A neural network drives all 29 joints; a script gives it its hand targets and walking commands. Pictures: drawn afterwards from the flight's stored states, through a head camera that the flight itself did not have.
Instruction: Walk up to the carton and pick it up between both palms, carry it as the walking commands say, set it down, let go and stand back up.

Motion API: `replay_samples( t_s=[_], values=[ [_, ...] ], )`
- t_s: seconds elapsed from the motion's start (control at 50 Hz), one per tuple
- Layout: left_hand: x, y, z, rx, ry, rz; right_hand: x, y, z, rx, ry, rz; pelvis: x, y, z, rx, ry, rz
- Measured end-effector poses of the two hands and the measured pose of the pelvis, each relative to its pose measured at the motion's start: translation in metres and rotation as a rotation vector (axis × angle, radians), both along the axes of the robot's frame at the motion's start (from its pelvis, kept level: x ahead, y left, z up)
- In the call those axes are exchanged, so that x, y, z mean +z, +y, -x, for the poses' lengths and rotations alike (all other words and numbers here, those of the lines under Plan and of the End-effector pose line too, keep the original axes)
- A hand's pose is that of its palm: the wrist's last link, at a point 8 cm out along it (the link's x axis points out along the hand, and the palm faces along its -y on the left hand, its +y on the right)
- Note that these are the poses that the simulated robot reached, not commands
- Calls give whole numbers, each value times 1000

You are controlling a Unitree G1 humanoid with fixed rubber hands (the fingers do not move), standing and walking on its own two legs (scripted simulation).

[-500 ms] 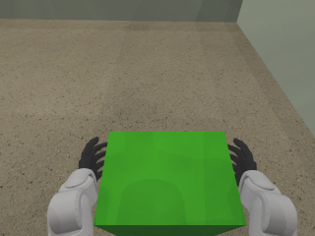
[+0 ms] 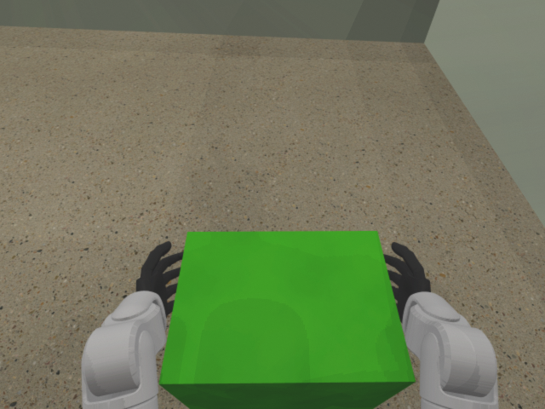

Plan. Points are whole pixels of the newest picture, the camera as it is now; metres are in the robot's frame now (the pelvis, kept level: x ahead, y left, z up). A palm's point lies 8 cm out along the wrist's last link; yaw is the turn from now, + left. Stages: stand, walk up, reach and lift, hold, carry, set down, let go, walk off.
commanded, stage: carry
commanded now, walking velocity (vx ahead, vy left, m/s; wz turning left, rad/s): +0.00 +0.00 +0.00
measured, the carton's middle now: (281, 333) +0.25 +0.01 +0.00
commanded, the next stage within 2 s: none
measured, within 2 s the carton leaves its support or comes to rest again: neither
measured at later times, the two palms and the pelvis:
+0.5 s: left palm (174, 178) +0.46 +0.18 +0.09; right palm (377, 173) +0.48 -0.15 +0.09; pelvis +0.21 +0.00 +0.01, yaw +3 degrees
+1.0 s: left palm (157, 157) +0.52 +0.23 +0.08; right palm (343, 148) +0.55 -0.11 +0.09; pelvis +0.27 +0.03 +0.00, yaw +5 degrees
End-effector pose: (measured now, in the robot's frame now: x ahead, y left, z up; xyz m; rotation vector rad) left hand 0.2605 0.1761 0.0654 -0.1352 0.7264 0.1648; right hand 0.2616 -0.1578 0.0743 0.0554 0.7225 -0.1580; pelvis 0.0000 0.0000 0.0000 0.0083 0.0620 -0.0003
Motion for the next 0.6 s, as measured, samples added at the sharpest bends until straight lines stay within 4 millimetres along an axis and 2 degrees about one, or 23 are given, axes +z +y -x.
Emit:
replay_samples(
  t_s=[0.06, 0.16, 0.24, 0.34, 0.46, 0.6],
  values=[
    [1, -2, -32, -14, 34, 27, 4, -2, -23, -35, 34, 5, 12, 6, -29, -10, 11, 16],
    [18, -4, -83, -17, -19, 37, 24, -4, -71, -47, -20, 7, 23, 7, -77, -6, 18, 29],
    [30, -4, -119, 11, -73, 16, 30, -5, -116, -14, -72, -10, 17, 0, -119, 12, -2, 11],
    [35, -3, -158, 30, -65, -34, 21, -3, -164, 9, -64, -52, 10, -2, -166, 36, -4, 35],
    [29, 4, -189, 53, -35, -37, 19, 3, -206, 40, -35, -42, 9, -2, -199, 53, 21, 26],
    [26, 17, -211, 76, -22, -22, 22, 17, -236, 63, -22, -25, 12, 3, -223, 62, 39, 27]
  ],
)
